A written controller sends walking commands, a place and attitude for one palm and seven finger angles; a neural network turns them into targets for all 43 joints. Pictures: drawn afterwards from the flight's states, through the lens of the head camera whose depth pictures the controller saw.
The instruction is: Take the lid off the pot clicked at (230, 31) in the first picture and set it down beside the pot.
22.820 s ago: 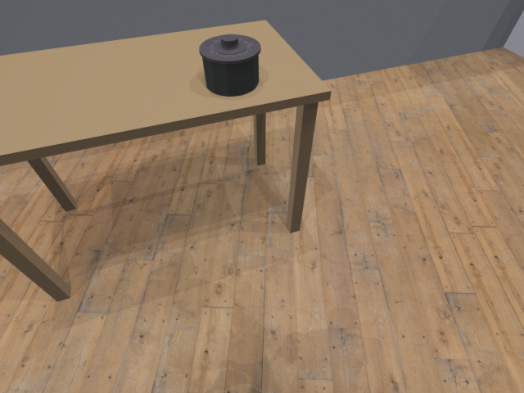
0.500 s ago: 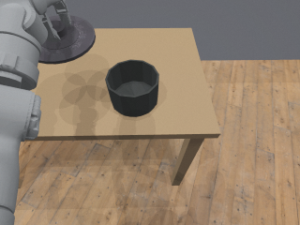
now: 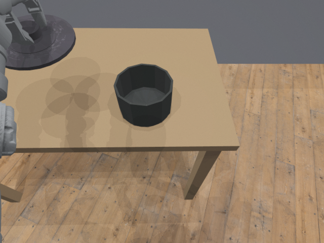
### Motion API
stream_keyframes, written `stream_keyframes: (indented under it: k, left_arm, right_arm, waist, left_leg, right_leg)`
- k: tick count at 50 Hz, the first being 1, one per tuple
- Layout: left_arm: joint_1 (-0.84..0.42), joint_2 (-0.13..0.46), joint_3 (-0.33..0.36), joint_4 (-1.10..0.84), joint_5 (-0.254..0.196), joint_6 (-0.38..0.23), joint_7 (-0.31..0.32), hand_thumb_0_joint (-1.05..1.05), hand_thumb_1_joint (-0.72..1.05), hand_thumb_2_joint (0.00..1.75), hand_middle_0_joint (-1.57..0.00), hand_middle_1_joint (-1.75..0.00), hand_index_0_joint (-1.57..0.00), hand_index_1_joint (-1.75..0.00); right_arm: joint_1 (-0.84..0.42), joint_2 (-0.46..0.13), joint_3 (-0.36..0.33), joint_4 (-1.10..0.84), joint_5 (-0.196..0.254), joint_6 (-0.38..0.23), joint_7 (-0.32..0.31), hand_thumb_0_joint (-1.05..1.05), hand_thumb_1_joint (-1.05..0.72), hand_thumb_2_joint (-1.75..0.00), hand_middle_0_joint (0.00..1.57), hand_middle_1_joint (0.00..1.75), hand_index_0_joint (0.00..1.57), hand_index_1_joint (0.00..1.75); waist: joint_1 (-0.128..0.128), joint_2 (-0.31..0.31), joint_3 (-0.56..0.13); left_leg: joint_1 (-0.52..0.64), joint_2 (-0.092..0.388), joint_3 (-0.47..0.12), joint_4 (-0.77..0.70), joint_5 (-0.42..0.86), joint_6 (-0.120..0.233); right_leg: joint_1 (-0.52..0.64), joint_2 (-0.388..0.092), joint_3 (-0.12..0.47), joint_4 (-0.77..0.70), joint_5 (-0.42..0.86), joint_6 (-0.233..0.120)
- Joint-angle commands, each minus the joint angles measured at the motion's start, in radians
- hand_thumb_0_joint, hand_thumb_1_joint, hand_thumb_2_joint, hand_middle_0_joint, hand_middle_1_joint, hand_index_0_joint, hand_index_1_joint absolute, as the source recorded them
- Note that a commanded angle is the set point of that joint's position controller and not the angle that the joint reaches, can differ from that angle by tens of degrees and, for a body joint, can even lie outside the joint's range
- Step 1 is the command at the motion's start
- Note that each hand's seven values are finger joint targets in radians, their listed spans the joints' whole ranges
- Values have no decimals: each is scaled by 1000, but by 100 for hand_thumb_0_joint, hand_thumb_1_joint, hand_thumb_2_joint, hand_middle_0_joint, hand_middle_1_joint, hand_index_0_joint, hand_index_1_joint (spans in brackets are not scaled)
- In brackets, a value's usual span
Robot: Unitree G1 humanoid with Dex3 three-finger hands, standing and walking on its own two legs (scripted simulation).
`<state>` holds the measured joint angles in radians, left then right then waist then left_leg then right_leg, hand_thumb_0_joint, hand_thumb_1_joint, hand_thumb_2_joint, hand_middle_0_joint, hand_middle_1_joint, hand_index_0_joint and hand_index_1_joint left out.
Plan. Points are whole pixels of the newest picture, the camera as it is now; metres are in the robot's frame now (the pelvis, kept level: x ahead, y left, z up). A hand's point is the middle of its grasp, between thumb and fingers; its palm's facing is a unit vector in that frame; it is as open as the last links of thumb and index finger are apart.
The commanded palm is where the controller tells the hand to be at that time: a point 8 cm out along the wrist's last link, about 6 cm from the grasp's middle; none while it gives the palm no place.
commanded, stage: move the lid sideways beside the pot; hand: left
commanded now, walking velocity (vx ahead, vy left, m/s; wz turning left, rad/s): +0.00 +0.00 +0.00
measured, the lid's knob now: (28, 30) +0.52 +0.27 +0.23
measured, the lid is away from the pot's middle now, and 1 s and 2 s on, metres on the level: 0.24 0.23 0.24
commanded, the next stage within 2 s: lower the lid onto the table in 0.10 s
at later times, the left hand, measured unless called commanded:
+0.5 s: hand (27, 36) +0.49 +0.25 +0.24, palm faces -0.31 -0.12 -0.94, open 8.0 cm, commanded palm +0.50 +0.25 +0.31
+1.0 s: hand (32, 49) +0.49 +0.26 +0.21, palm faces -0.34 -0.09 -0.94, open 8.0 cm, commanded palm +0.49 +0.26 +0.27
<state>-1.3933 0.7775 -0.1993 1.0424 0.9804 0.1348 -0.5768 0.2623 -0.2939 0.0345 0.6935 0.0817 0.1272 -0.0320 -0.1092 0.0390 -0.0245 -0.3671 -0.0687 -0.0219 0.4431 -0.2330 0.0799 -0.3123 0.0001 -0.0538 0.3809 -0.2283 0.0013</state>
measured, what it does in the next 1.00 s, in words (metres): stands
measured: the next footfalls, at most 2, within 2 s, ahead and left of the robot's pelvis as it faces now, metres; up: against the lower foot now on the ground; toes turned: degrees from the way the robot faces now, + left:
none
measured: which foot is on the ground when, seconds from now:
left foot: down 0.00-1.00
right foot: down 0.00-1.00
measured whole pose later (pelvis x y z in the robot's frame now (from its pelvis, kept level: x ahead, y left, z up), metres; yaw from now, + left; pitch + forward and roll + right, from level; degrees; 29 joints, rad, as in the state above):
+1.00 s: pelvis +0.00 +0.01 +0.00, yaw +0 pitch +10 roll -2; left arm -1.32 0.73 -0.20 1.06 0.97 0.12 -0.56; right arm 0.30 -0.29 0.01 0.71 0.07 0.10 -0.02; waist -0.12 0.04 -0.03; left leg -0.40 -0.07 -0.03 0.47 -0.24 0.09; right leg -0.33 0.00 -0.06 0.39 -0.23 0.01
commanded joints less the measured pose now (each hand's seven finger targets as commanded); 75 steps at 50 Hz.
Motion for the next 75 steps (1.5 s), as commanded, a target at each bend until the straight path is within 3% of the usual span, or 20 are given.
stream_keyframes:
  k: [1,2,9,15,22,24,30,34,35,37,39,43,47,52,56,60,63,67,71,75]
  left_arm:
    - [-650,240,69,-298,19,-12,58,0,65,97,-86,-106,-79,-105]
    - [-623,288,109,-293,23,-16,60,0,65,97,-86,-106,-79,-105]
    - [-609,77,-41,-276,-33,9,33,0,65,97,-86,-106,-79,-105]
    - [-685,174,34,-217,3,44,51,0,65,97,-86,-106,-79,-105]
    - [-626,197,42,-69,21,42,73,0,65,97,-86,-106,-79,-105]
    - [-662,158,9,-111,10,34,76,0,65,97,-86,-106,-79,-105]
    - [-689,263,90,-196,39,3,91,0,65,97,-86,-106,-79,-105]
    - [-593,180,34,-142,10,0,81,0,65,97,-86,-106,-79,-105]
    - [-591,239,92,-146,23,2,83,0,65,97,-86,-106,-79,-105]
    - [-609,208,63,-176,16,4,80,0,65,97,-86,-106,-79,-105]
    - [-580,93,-16,-155,-11,8,72,0,65,97,-86,-106,-79,-105]
    - [-567,210,70,-156,9,0,79,0,65,97,-86,-106,-79,-105]
    - [-644,196,62,-304,0,-27,85,0,65,97,-86,-106,-79,-105]
    - [-454,279,139,-96,0,-30,85,0,65,97,-86,-106,-79,-105]
    - [-533,168,43,-158,-5,-21,87,0,65,97,-86,-106,-79,-105]
    - [-532,279,127,-208,1,-53,98,0,65,97,-86,-106,-79,-105]
    - [-496,238,93,-159,-17,-54,92,0,65,97,-86,-106,-79,-105]
    - [-531,165,36,-178,-20,-59,94,0,65,97,-86,-106,-79,-105]
    - [-504,222,83,-185,-21,-79,100,0,65,97,-86,-106,-79,-105]
    - [-497,190,69,-192,-29,-93,100,0,65,97,-86,-106,-79,-105]
  right_arm:
    - [46,-155,-67,-78,-8,-22,2,0,-90,-90,20,30,20,30]
    - [50,-156,-65,-80,-7,-19,2,0,-90,-90,20,30,20,30]
    - [44,-163,-72,-67,4,0,15,0,-90,-90,20,30,20,30]
    - [56,-160,-60,-45,-4,-26,10,0,-90,-90,20,30,20,30]
    - [64,-165,-47,-45,4,-37,-4,0,-90,-90,20,30,20,30]
    - [70,-171,-54,-48,-1,-40,-5,0,-90,-90,20,30,20,30]
    - [83,-164,-60,-64,-11,-53,-9,0,-90,-90,20,30,20,30]
    - [111,-168,-69,-57,-3,-51,-7,0,-90,-90,20,30,20,30]
    - [105,-169,-71,-52,-8,-50,-2,0,-90,-90,20,30,20,30]
    - [101,-168,-72,-53,-6,-44,2,0,-90,-90,20,30,20,30]
    - [118,-168,-81,-44,-3,-43,2,0,-90,-90,20,30,20,30]
    - [116,-171,-74,-40,-7,-40,1,0,-90,-90,20,30,20,30]
    - [95,-158,-80,-54,-11,-46,4,0,-90,-90,20,30,20,30]
    - [93,-167,-66,-66,-2,-30,1,0,-90,-90,20,30,20,30]
    - [77,-168,-73,-67,1,-19,6,0,-90,-90,20,30,20,30]
    - [80,-167,-71,-76,-4,-21,-3,0,-90,-90,20,30,20,30]
    - [78,-165,-70,-74,4,-17,-7,0,-90,-90,20,30,20,30]
    - [84,-166,-74,-59,3,-19,-6,0,-90,-90,20,30,20,30]
    - [91,-170,-74,-57,1,-19,-8,0,-90,-90,20,30,20,30]
    - [103,-172,-81,-46,-1,-20,-9,0,-90,-90,20,30,20,30]
  waist:
    - [3,122,-526]
    - [9,102,-542]
    - [-20,80,-459]
    - [-12,47,-511]
    - [-18,-21,-427]
    - [-19,34,-444]
    - [-1,88,-550]
    - [-13,95,-499]
    - [-4,68,-497]
    - [-9,87,-501]
    - [-28,96,-468]
    - [-20,47,-499]
    - [-11,152,-570]
    - [1,4,-461]
    - [-19,58,-452]
    - [-8,59,-525]
    - [-15,28,-495]
    - [-28,96,-466]
    - [-23,99,-492]
    - [-26,112,-475]
  left_leg:
    - [455,35,-98,70,712,-12]
    - [456,37,-99,71,726,-14]
    - [446,41,-99,61,659,-28]
    - [411,25,-109,45,564,-29]
    - [300,25,-83,18,408,-15]
    - [318,27,-84,20,433,-21]
    - [394,33,-99,48,566,-27]
    - [395,37,-93,51,607,-30]
    - [388,38,-95,59,599,-23]
    - [401,35,-95,56,601,-21]
    - [423,42,-99,64,641,-27]
    - [382,28,-86,64,556,-9]
    - [486,34,-111,84,717,-24]
    - [312,22,-75,66,525,-7]
    - [351,30,-79,72,540,-8]
    - [369,29,-82,81,565,-5]
    - [331,25,-68,72,496,5]
    - [379,33,-83,78,517,-4]
    - [371,32,-81,81,497,-6]
    - [397,40,-94,91,545,-13]
  right_leg:
    - [4,40,-1,8,332,-38]
    - [18,40,0,13,339,-38]
    - [-69,34,-23,-8,271,-40]
    - [-5,41,-17,4,270,-41]
    - [19,34,-15,4,240,-38]
    - [9,26,-15,0,241,-44]
    - [41,40,-2,14,297,-43]
    - [1,37,-13,2,301,-43]
    - [5,44,-7,8,304,-39]
    - [-8,45,-8,9,299,-40]
    - [-58,44,-20,-3,286,-41]
    - [-1,48,-6,6,301,-35]
    - [-22,51,-1,19,326,-39]
    - [31,42,-4,26,323,-34]
    - [-28,44,-6,19,301,-35]
    - [21,42,6,29,332,-34]
    - [25,38,4,24,321,-29]
    - [-54,46,-7,18,267,-34]
    - [-36,45,-2,23,265,-36]
    - [-79,52,-11,24,253,-38]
